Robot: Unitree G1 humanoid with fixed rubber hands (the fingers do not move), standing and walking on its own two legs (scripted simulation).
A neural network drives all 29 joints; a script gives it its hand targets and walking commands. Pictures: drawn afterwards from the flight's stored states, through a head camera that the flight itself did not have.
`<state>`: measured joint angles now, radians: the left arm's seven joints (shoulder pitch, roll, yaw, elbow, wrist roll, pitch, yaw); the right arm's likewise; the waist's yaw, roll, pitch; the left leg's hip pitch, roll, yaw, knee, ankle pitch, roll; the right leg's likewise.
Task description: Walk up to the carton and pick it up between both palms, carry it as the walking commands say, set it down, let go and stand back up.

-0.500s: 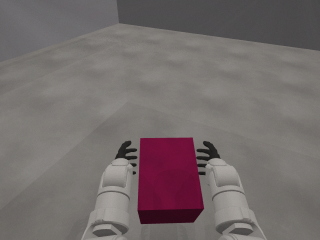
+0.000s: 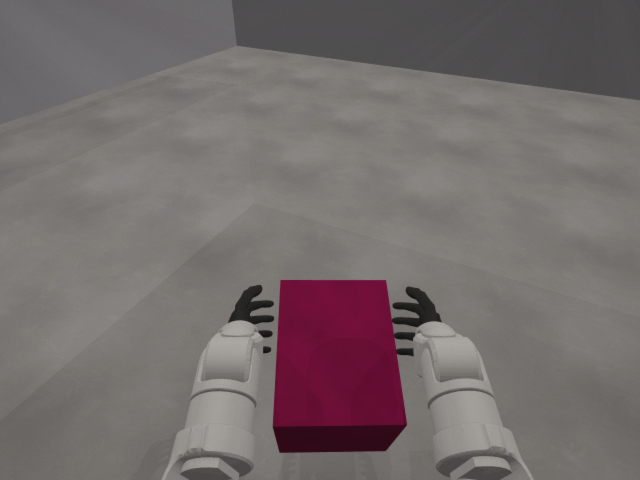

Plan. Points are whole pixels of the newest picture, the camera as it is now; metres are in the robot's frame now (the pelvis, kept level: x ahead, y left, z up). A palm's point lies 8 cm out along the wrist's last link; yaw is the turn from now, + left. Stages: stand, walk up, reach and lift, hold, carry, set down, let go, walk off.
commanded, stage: hold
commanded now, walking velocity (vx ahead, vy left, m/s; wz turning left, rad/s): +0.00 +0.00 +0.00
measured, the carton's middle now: (333, 365) +0.32 +0.00 -0.04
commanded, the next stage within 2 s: carry in 0.16 s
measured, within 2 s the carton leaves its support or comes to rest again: neither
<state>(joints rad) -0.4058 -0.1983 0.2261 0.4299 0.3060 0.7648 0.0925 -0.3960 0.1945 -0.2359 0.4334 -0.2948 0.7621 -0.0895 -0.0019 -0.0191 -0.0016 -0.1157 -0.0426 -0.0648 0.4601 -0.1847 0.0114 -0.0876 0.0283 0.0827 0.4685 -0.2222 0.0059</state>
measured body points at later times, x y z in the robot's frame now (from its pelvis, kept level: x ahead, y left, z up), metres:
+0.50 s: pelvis +0.00 +0.03 -0.01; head +0.01 +0.03 +0.44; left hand +0.34 +0.14 +0.07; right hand +0.33 -0.10 +0.07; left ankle +0.05 +0.12 -0.74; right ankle +0.02 -0.11 -0.72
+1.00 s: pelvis -0.01 +0.12 -0.01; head +0.03 +0.13 +0.44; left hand +0.33 +0.15 +0.07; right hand +0.26 -0.09 +0.08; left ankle +0.04 +0.21 -0.74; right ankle -0.02 -0.02 -0.69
